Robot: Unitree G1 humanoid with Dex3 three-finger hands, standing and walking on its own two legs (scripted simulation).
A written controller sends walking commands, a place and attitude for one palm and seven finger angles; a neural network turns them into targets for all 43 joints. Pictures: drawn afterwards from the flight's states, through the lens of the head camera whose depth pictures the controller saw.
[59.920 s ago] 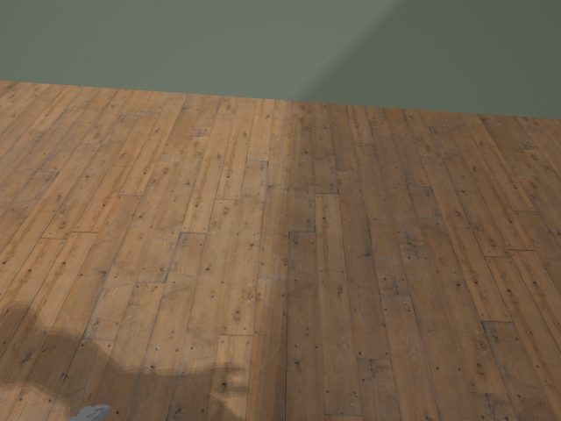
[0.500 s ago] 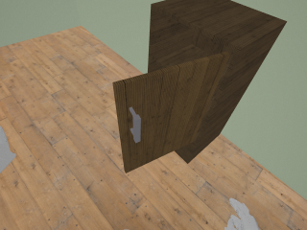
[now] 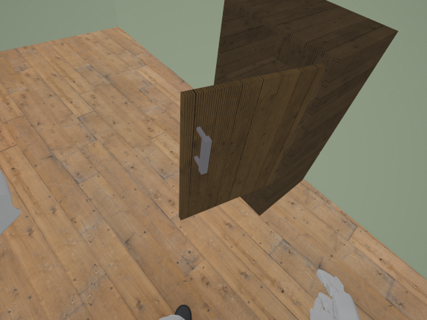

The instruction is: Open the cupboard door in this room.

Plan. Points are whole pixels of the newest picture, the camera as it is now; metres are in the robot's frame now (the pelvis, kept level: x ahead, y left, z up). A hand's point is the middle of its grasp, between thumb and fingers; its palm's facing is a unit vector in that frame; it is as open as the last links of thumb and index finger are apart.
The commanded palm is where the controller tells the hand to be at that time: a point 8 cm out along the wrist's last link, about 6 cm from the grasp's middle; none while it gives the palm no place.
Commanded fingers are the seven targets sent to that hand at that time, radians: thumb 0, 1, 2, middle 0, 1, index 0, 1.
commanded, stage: step back with the hand held close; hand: left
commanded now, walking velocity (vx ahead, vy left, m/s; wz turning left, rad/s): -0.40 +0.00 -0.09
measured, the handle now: (201, 151) +0.53 +0.07 -0.05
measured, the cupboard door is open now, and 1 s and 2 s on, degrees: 76 76 76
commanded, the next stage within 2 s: stop stepping back and stand still in 0.02 s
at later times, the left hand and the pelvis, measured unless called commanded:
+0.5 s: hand out of the picture +0.08 +0.28 +0.18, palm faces +0.40 -0.82 -0.42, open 7.4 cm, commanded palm +0.06 +0.30 +0.18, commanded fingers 0.00 0.90 0.90 -0.20 -0.30 -0.20 -0.30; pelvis -0.12 +0.03 +0.00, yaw -7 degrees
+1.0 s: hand out of the picture +0.08 +0.26 +0.17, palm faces +0.39 -0.80 -0.46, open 7.4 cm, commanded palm +0.03 +0.30 +0.18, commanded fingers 0.00 0.90 0.90 -0.20 -0.30 -0.20 -0.30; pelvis -0.14 +0.01 +0.00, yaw -5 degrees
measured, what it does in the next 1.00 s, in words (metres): walks backwards: right foot, then right foot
